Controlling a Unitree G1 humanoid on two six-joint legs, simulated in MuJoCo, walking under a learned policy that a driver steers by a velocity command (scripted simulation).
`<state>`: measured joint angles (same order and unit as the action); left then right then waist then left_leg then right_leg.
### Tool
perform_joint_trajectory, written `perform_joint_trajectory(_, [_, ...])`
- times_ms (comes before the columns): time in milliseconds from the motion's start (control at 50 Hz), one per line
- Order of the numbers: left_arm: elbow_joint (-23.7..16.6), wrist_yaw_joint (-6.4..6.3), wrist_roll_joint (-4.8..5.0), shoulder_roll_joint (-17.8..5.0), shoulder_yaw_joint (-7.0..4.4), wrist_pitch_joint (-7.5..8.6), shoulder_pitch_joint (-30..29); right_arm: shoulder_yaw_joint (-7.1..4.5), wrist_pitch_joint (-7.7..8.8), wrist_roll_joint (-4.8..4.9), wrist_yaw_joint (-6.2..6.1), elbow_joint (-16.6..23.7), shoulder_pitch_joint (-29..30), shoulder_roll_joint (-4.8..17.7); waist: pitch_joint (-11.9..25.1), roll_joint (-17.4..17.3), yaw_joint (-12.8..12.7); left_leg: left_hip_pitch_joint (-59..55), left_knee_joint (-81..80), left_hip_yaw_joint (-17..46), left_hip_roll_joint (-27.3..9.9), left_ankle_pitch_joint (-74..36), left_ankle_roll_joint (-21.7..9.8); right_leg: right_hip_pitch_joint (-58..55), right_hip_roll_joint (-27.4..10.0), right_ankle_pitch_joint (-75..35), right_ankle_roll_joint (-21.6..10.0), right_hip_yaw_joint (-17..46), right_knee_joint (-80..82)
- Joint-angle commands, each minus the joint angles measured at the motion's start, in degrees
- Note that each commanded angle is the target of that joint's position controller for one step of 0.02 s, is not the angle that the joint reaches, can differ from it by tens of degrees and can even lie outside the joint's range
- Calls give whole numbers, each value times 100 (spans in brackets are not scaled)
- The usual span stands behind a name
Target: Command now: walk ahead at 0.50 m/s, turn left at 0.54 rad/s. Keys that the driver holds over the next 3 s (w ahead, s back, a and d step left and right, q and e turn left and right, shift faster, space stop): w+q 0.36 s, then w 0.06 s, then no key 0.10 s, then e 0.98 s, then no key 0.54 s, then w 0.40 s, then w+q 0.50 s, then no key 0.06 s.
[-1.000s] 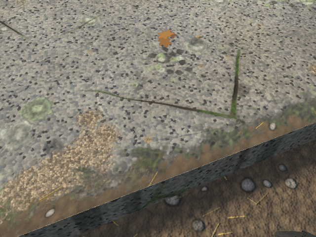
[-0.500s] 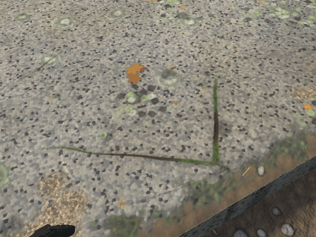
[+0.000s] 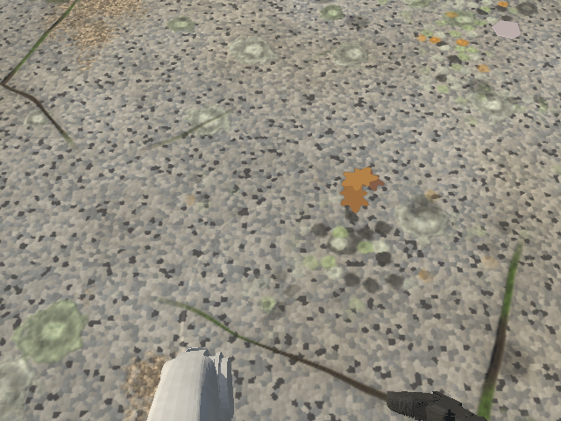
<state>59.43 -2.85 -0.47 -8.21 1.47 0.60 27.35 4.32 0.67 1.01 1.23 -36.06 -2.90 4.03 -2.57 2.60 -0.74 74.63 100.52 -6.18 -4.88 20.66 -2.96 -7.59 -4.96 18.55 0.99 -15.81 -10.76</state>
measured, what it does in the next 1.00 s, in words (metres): climbs: left foot 0.19 m higher, then right foot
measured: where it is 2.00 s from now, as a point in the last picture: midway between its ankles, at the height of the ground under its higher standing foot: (245, 369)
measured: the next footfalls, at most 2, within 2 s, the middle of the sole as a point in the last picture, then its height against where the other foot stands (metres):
left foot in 0.06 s outside the picture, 0.19 m higher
right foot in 0.62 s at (277, 320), level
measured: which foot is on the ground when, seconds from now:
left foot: up 0.00-0.04, down 0.06-0.62, up 0.64-1.00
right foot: down 0.00-0.08, up 0.10-0.60, down 0.62-1.00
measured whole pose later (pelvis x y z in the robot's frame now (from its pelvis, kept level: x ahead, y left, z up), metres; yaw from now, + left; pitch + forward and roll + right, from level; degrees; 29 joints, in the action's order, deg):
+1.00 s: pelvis +0.49 +0.08 +0.19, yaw +8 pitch +4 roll +1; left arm 38.6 -1.6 0.5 -15.7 -3.0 -1.0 15.0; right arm -2.4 0.3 -0.7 -4.4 -36.8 -5.3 14.9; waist -0.9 -0.5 -2.7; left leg 35.9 55.9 8.5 0.2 17.4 5.7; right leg 21.9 8.2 4.8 -4.6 9.0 -24.2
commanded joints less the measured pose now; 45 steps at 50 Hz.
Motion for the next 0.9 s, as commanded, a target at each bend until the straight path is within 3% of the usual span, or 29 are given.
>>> perform_joint_trajectory(20, [-607,-71,156,-2134,-423,112,-360,-320,221,-116,97,732,93,917,1207,848,931,-4103,-1530,-1079,924,441,-515,1183,-1285,-11012,-1121,-7,-206])
perform_joint_trajectory(40, [-699,-70,169,-2327,-472,3,-547,-468,184,-117,143,550,-554,1218,1647,1298,1245,-4292,-2405,-775,1168,814,-763,106,-1421,-12400,-1047,149,-1381])
perform_joint_trajectory(60, [-876,-57,145,-2185,-454,-19,-526,-680,134,-58,227,426,-992,1740,1944,1328,1458,-4970,-3607,38,1357,659,-992,-1,-1265,-12231,-906,324,-2720])
perform_joint_trajectory(80, [-1318,22,74,-1608,-360,134,-566,-943,114,-121,202,241,-1544,2584,2274,-611,1231,-6687,-5285,3412,226,926,-1651,2232,-364,-7556,-457,786,-4991])
perform_joint_trajectory(100, [-1388,366,-127,-1311,-324,470,-961,-1047,-36,-187,-5,110,-1816,2843,3002,-1880,1087,-7628,-7967,6730,-612,1279,-1981,3525,1056,-1127,-302,2072,-7071])
perform_joint_trajectory(120, [-1368,623,131,-1079,-451,629,-713,-880,51,-351,-26,-142,-1999,2414,2883,-1222,704,-7483,-8405,6970,-978,1597,-1572,4157,924,-757,-444,2959,-8392])
perform_joint_trajectory(140, [-1533,657,243,-983,-439,589,-1274,-755,150,-242,67,-429,-2099,1792,1616,-566,661,-6543,-8078,6187,-723,1850,-1304,4761,786,-735,-598,2699,-8649])
perform_joint_trajectory(160, [-1858,578,179,-692,-350,579,-1978,-628,258,-157,155,-616,-1786,1306,149,-59,397,-5225,-7603,5042,-411,1550,-1064,5402,564,-554,-732,2460,-8580])
perform_joint_trajectory(180, [-2038,499,35,-488,-267,540,-2087,-470,304,-161,164,-805,-1607,778,72,-320,104,-4594,-7323,4234,-145,781,-941,5350,459,-275,-835,2258,-9420])
perform_joint_trajectory(200, [-2112,526,24,-404,-191,550,-1681,-423,365,-198,184,-900,-1394,586,54,-404,-281,-4328,-7311,3385,176,326,-809,5308,335,-311,-944,2264,-9548])
perform_joint_trajectory(240, [-2209,509,24,-402,-98,489,-1382,-461,415,-120,205,-1021,-1323,766,94,-571,-519,-4732,-7719,3016,171,-518,-794,6003,356,-330,-995,2158,-10312])
perform_joint_trajectory(260, [-2282,476,-39,-318,-8,496,-1397,-501,438,-45,242,-1065,-1299,916,53,-293,-593,-4677,-7593,2575,302,-844,-652,6230,217,-667,-977,2101,-9838])
perform_joint_trajectory(280, [-2357,443,-71,-500,-9,502,-1532,-536,438,-1,220,-879,-989,1045,-7,-9,-668,-4406,-7800,2102,545,-876,-648,5927,38,-1026,-857,1961,-8314])
perform_joint_trajectory(300, [-2513,390,-157,-652,-20,518,-1980,-552,430,6,172,-879,-1072,1076,1,66,-514,-4283,-8056,1884,744,-861,-656,5660,40,-1272,-728,1706,-7232])
perform_joint_trajectory(340, [-2721,303,-280,-743,-63,583,-2630,-583,503,-60,60,-866,-1517,1198,298,-384,-114,-4651,-8487,2120,613,-2043,-758,5431,170,-2095,-458,1298,-6333])
perform_joint_trajectory(360, [-2869,257,-189,-789,-92,576,-2896,-640,466,-1,-28,-882,-1748,1434,443,-648,38,-5000,-8610,2057,558,-2331,-681,5273,188,-2302,-341,1289,-5358])
perform_joint_trajectory(420, [-2995,331,67,-632,-109,594,-3712,-657,430,-12,-223,-1062,-2606,1423,527,-840,598,-6490,-8908,2231,196,-2514,-575,5262,405,-2710,-122,1275,-3360])
perform_joint_trajectory(480, [-2965,501,156,-741,-210,639,-3944,-689,321,-12,-283,-1136,-2813,1466,371,-1046,745,-7542,-8596,2301,-112,-3558,-454,5088,589,-2656,-183,1302,-2103])
perform_joint_trajectory(580, [-2515,520,84,-1212,-486,691,-2630,-746,167,-115,-377,-1034,-2320,1653,776,-1242,89,-8286,-7039,2056,-77,-6068,-42,3212,885,-2638,-551,1358,-1036])
perform_joint_trajectory(600, [-2281,495,41,-1240,-507,709,-1953,-748,193,-164,-341,-890,-1947,1700,1054,-1196,-253,-8028,-6246,1950,59,-5922,38,2302,612,-3285,-728,1513,-704])
perform_joint_trajectory(620, [-2065,458,-131,-1431,-499,729,-1096,-671,257,-312,-293,-625,-1674,1477,1897,-680,-506,-6761,-4786,1967,335,-4075,20,394,-212,-4933,-1096,2313,-1564])
perform_joint_trajectory(640, [-1990,454,-301,-1520,-437,703,-1038,-547,290,-383,-246,-760,-2888,889,2528,1202,206,-4920,-2817,1643,1191,1587,496,-1444,-1762,-8191,-2186,4062,-2243])
perform_joint_trajectory(660, [-1984,464,-161,-1213,-414,614,-983,-562,317,-241,-163,-987,-3645,1323,3218,1245,247,-4656,-2188,1884,951,1566,593,-1562,-1964,-7115,-2700,5162,-1771])
perform_joint_trajectory(680, [-2181,410,4,-1088,-450,516,-1535,-664,315,-88,-147,-923,-2953,1774,2445,632,89,-4170,-1876,1714,693,1133,677,-880,-1650,-5262,-2573,4863,-1415])
perform_joint_trajectory(700, [-2316,338,64,-1059,-422,422,-1905,-723,326,-151,-176,-675,-1995,2002,1693,-114,-31,-4039,-2034,1514,574,719,683,153,-1194,-4207,-2166,4307,-1062])
perform_joint_trajectory(720, [-2379,299,70,-1222,-422,374,-2033,-769,289,-193,-229,-464,-1435,2026,1183,-496,28,-4007,-2094,1406,545,476,705,961,-939,-3835,-1976,4033,-802])
perform_joint_trajectory(740, [-2369,287,53,-1415,-481,341,-1996,-781,255,-201,-269,-295,-1307,1949,890,-429,131,-4064,-2307,1323,508,342,712,1505,-710,-3720,-1913,3765,-629])
perform_joint_trajectory(820, [-2329,268,8,-1472,-549,251,-1664,-725,163,-209,-456,-146,-1466,1495,981,31,309,-4253,-3034,1153,495,313,793,2195,-324,-4103,-1763,3383,-625])
perform_joint_trajectory(900, [-2479,170,78,-1652,-647,26,-1595,-800,-10,-181,-598,37,-1072,1534,1177,164,267,-4020,-3642,1203,548,-141,917,2288,-180,-2425,-1539,3735,-683])
Over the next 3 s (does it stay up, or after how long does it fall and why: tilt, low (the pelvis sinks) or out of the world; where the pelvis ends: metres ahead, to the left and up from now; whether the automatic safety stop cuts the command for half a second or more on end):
stays up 0.87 0.05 0.19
